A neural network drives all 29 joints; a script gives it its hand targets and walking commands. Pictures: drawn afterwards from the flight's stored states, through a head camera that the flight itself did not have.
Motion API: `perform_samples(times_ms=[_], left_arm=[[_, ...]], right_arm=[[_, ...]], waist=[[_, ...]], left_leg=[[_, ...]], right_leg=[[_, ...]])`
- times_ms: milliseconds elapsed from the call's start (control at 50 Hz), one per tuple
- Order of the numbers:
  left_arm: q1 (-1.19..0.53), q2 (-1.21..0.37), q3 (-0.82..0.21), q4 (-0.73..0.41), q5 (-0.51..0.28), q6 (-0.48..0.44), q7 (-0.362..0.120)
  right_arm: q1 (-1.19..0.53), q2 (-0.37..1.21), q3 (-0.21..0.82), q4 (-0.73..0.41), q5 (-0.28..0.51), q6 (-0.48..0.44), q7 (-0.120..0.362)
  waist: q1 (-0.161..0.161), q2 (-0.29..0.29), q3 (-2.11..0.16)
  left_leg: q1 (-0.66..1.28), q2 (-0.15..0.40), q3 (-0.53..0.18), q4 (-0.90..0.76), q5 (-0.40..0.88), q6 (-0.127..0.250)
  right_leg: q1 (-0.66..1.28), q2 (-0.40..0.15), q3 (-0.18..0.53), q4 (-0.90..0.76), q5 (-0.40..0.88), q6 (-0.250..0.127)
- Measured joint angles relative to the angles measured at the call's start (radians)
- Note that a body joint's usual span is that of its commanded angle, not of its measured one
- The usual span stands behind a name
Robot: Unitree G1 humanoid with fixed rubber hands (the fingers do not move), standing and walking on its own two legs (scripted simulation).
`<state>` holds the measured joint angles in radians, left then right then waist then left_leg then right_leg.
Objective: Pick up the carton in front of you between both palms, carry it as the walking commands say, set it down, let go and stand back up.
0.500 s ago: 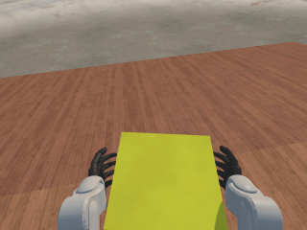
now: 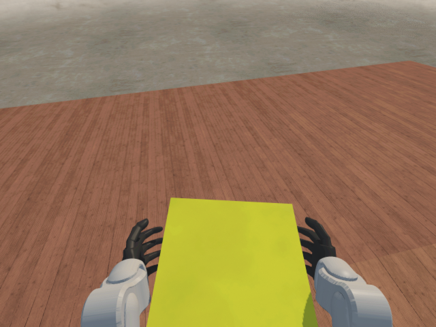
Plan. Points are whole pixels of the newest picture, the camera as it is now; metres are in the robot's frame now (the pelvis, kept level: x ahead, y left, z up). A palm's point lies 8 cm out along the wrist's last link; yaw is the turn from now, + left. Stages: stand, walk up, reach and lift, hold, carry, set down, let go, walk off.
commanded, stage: carry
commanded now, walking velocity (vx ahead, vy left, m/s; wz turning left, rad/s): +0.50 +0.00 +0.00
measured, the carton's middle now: (226, 287) +0.23 +0.01 -0.01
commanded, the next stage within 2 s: none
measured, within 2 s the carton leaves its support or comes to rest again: neither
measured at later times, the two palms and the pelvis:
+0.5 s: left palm (167, 119) +0.64 +0.14 +0.08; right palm (277, 110) +0.68 -0.17 +0.07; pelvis +0.32 -0.03 -0.01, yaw +3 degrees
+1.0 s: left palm (175, 72) +1.01 +0.16 +0.05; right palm (254, 71) +1.00 -0.15 +0.05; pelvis +0.67 +0.02 -0.03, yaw +1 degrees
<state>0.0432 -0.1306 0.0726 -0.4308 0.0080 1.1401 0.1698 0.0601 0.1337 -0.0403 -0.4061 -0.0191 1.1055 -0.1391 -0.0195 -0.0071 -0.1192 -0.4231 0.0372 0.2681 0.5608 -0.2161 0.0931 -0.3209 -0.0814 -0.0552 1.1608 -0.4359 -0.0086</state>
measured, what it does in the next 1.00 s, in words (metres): goes down: right foot, then left foot 0.04 m lower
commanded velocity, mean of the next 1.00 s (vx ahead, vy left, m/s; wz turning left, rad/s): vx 0.48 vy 0.00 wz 0.00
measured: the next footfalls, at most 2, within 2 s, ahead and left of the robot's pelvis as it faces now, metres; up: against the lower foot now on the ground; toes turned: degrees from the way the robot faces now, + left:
right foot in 0.38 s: +0.45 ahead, -0.09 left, +0.00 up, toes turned -7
left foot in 0.86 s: +0.71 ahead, +0.05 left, -0.04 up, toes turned +5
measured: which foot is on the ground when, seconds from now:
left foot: down 0.00-0.38, up 0.40-0.84, down 0.86-1.00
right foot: up 0.00-0.36, down 0.38-0.88, up 0.90-1.00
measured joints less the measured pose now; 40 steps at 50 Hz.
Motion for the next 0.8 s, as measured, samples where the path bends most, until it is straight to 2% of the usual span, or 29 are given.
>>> perform_samples(times_ms=[40,140,240,340,380,400,420,460,480,520,600,680,800], left_arm=[[0.009,-0.001,-0.013,0.011,0.009,-0.010,-0.012],[0.020,-0.003,-0.027,0.011,0.029,-0.055,-0.031],[-0.034,0.002,-0.011,0.037,0.047,-0.087,-0.006],[-0.172,0.002,0.052,0.124,0.037,-0.091,0.035],[-0.259,0.000,0.083,0.187,0.030,-0.103,0.046],[-0.310,-0.005,0.096,0.235,0.030,-0.119,0.050],[-0.361,-0.009,0.105,0.284,0.033,-0.138,0.054],[-0.449,-0.013,0.123,0.359,0.029,-0.157,0.059],[-0.482,-0.014,0.133,0.382,0.021,-0.160,0.058],[-0.531,-0.012,0.152,0.411,0.014,-0.171,0.063],[-0.598,-0.005,0.201,0.454,0.018,-0.209,0.054],[-0.626,-0.011,0.224,0.459,0.017,-0.241,0.044],[-0.607,-0.035,0.212,0.419,0.029,-0.235,0.039]], right_arm=[[0.022,0.003,-0.005,-0.007,-0.003,-0.005,0.001],[0.021,0.002,-0.010,-0.022,-0.003,-0.024,0.006],[-0.070,-0.007,-0.024,0.036,0.002,-0.051,0.010],[-0.216,-0.001,-0.072,0.138,-0.008,-0.061,-0.036],[-0.292,0.004,-0.116,0.183,-0.019,-0.070,-0.060],[-0.334,-0.007,-0.137,0.211,-0.022,-0.079,-0.070],[-0.380,-0.025,-0.156,0.248,-0.025,-0.092,-0.077],[-0.462,-0.060,-0.186,0.323,-0.025,-0.115,-0.086],[-0.499,-0.067,-0.205,0.355,-0.026,-0.124,-0.087],[-0.566,-0.061,-0.250,0.407,-0.030,-0.145,-0.088],[-0.657,-0.036,-0.305,0.475,-0.048,-0.190,-0.079],[-0.677,-0.037,-0.306,0.469,-0.055,-0.214,-0.071],[-0.637,-0.036,-0.303,0.404,-0.050,-0.200,-0.055]], waist=[[-0.016,0.010,0.012],[-0.035,0.020,0.020],[-0.013,0.006,0.016],[-0.004,0.010,0.030],[-0.001,0.021,0.040],[0.012,0.037,0.051],[0.030,0.052,0.067],[0.061,0.048,0.103],[0.070,0.042,0.121],[0.079,0.034,0.154],[0.077,0.026,0.193],[0.076,0.016,0.202],[0.073,0.028,0.170]], left_leg=[[0.068,-0.004,-0.002,-0.071,0.003,-0.004],[0.223,-0.006,-0.023,-0.212,-0.017,-0.020],[0.358,-0.008,-0.036,-0.260,-0.090,-0.050],[0.463,-0.004,-0.057,-0.206,-0.229,-0.092],[0.472,0.011,-0.070,-0.109,-0.313,-0.106],[0.442,0.035,-0.076,0.010,-0.354,-0.103],[0.380,0.052,-0.107,0.182,-0.337,-0.089],[0.212,0.024,-0.205,0.526,-0.298,-0.067],[0.131,0.008,-0.235,0.647,-0.277,-0.053],[-0.009,-0.003,-0.265,0.754,-0.225,-0.034],[-0.201,0.010,-0.270,0.668,-0.166,-0.024],[-0.287,0.021,-0.252,0.483,-0.106,-0.029],[-0.202,-0.007,-0.178,0.049,0.191,-0.032]], right_leg=[[-0.112,-0.002,-0.007,0.019,0.063,-0.011],[-0.272,-0.021,-0.041,-0.207,0.203,-0.008],[-0.319,-0.020,-0.074,-0.438,0.339,-0.007],[-0.287,0.011,-0.130,-0.556,0.381,-0.041],[-0.233,0.038,-0.155,-0.601,0.343,-0.059],[-0.224,0.052,-0.163,-0.579,0.345,-0.094],[-0.234,0.059,-0.169,-0.523,0.309,-0.110],[-0.235,0.062,-0.165,-0.473,0.238,-0.114],[-0.220,0.064,-0.162,-0.485,0.236,-0.110],[-0.185,0.069,-0.157,-0.518,0.234,-0.106],[-0.108,0.080,-0.142,-0.581,0.178,-0.100],[-0.025,0.083,-0.122,-0.618,0.121,-0.087],[0.114,0.101,-0.110,-0.604,-0.016,-0.052]])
